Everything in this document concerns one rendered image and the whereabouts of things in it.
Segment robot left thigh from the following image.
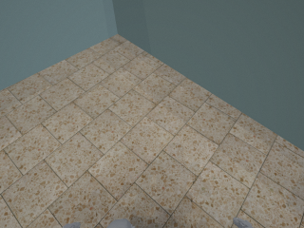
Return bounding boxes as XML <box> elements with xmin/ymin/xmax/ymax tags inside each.
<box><xmin>106</xmin><ymin>218</ymin><xmax>135</xmax><ymax>228</ymax></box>

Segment right robot hand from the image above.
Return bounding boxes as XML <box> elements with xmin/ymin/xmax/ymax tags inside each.
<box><xmin>233</xmin><ymin>217</ymin><xmax>256</xmax><ymax>228</ymax></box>

